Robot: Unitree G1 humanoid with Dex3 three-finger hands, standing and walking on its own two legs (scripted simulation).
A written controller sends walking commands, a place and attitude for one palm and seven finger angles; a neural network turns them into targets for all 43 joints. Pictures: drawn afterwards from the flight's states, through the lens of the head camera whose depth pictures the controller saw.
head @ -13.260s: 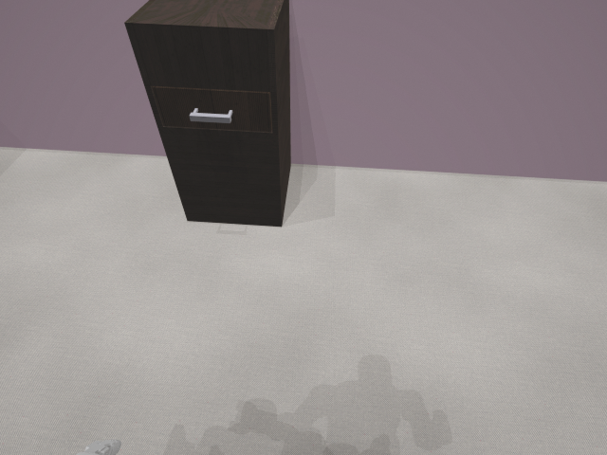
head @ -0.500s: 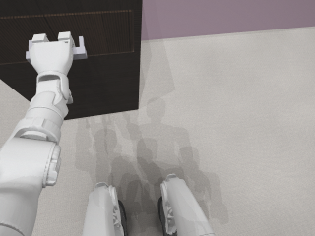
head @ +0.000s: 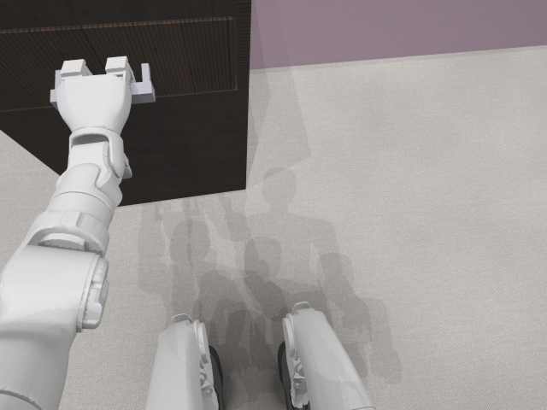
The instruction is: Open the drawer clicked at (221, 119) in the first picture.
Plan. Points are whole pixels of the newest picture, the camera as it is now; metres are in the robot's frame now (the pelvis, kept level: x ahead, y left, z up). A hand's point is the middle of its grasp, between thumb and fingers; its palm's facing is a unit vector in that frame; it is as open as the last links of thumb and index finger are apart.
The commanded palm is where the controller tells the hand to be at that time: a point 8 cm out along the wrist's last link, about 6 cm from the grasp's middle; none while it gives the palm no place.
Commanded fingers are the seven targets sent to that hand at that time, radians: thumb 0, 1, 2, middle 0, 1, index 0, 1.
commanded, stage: close the thumb around the handle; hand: left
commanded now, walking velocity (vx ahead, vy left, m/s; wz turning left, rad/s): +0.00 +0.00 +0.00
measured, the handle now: (104, 84) +0.59 +0.19 -0.01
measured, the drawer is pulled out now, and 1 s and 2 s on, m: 0.00 0.01 0.09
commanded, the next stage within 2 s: pull the drawer open in 0.58 s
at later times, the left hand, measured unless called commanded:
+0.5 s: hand (111, 121) +0.55 +0.19 -0.04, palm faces -0.03 -0.01 -1.00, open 5.6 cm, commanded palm +0.53 +0.17 +0.00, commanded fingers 0.00 0.90 0.90 -0.40 -1.35 -0.40 -1.35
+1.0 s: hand (111, 128) +0.53 +0.19 -0.04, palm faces -0.03 -0.03 -1.00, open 5.3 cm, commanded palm +0.50 +0.17 +0.00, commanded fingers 0.00 0.90 0.90 -0.40 -1.35 -0.40 -1.35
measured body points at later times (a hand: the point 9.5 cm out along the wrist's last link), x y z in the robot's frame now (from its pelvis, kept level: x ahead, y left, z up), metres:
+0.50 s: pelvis -0.01 +0.01 +0.00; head +0.19 +0.02 +0.40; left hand +0.54 +0.19 +0.02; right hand -0.01 -0.26 -0.13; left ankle +0.04 +0.11 -0.56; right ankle +0.03 -0.11 -0.56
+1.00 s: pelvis +0.00 +0.00 +0.00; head +0.19 +0.01 +0.41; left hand +0.53 +0.19 +0.02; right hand +0.01 -0.26 -0.13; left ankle +0.04 +0.11 -0.56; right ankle +0.03 -0.11 -0.56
